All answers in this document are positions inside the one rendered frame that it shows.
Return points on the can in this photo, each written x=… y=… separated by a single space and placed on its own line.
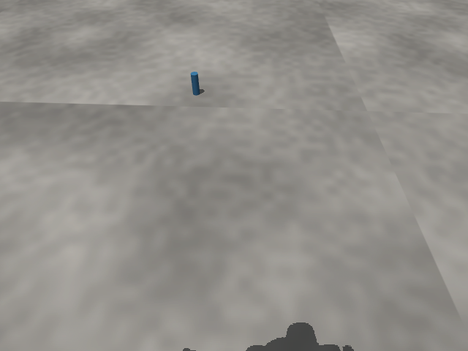
x=195 y=83

